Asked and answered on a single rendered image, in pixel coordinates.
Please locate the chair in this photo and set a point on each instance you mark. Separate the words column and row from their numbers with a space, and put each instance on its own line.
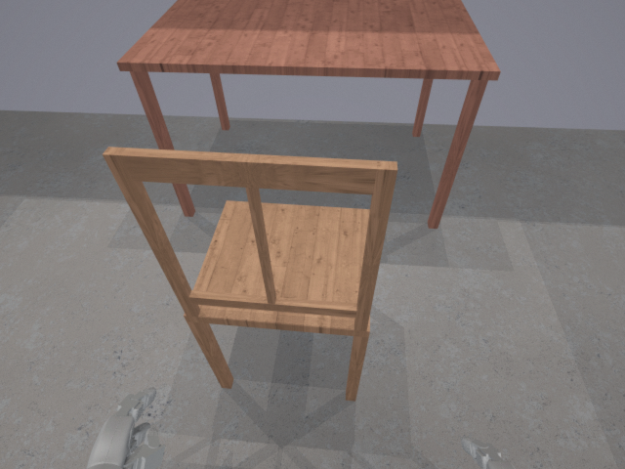
column 270, row 265

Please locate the robot right hand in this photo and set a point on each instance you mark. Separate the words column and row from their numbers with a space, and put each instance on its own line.
column 486, row 455

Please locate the robot left hand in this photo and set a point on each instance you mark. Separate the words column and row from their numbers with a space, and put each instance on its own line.
column 118, row 441

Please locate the table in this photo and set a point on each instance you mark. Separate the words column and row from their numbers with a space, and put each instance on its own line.
column 427, row 39

